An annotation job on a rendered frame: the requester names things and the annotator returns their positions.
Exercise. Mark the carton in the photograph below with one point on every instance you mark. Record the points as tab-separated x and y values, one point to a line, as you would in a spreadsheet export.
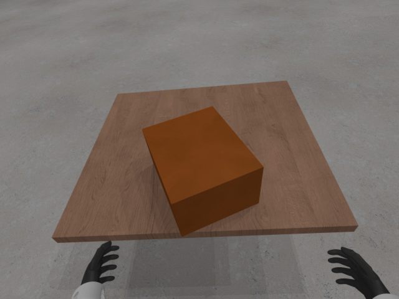
206	171

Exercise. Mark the robot left hand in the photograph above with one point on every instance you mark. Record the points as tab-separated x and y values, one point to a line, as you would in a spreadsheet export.
95	269

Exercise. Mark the robot right hand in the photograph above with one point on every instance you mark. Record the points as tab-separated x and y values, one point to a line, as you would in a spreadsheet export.
365	279

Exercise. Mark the left robot forearm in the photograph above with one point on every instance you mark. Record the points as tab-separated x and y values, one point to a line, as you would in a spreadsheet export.
90	290

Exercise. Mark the table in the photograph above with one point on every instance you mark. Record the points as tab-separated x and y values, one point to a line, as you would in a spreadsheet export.
119	196

